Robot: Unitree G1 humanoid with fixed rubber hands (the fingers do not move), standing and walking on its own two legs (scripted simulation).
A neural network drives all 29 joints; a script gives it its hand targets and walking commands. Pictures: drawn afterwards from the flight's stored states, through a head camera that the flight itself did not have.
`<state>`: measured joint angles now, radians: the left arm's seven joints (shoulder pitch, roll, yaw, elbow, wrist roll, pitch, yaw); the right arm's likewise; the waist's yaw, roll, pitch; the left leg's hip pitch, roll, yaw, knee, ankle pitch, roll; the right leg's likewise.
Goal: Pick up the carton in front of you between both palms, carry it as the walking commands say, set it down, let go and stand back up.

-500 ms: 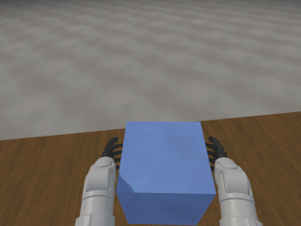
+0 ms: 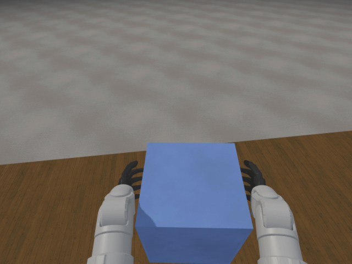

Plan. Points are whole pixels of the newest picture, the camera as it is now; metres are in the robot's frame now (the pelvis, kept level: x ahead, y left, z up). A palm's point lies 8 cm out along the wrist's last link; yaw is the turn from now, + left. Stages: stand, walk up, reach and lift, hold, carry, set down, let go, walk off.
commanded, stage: carry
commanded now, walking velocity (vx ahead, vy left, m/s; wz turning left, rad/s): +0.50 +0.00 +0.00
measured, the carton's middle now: (190, 205) +0.29 +0.00 -0.02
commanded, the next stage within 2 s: none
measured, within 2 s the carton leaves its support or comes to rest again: neither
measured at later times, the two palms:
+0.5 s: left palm (135, 144) +0.41 +0.15 +0.08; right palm (250, 146) +0.41 -0.15 +0.08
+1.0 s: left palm (161, 86) +0.69 +0.10 +0.10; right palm (244, 84) +0.71 -0.20 +0.10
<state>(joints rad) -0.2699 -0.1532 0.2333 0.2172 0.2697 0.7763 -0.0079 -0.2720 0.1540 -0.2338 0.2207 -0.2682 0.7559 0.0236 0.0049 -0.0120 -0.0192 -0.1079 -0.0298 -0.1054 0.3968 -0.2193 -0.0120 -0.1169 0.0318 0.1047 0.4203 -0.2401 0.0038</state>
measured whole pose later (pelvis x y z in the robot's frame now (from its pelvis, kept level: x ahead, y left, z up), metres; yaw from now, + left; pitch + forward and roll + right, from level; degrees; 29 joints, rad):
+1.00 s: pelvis +0.46 -0.07 +0.01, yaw +2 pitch +5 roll +2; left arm -0.04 -0.13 0.07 -0.50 0.04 1.20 0.13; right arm -0.04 0.13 -0.05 -0.51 -0.06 1.20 -0.12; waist 0.04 -0.01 -0.11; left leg -0.60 0.10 0.13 0.76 -0.16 -0.01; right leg -0.11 -0.03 -0.25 0.27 -0.26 -0.06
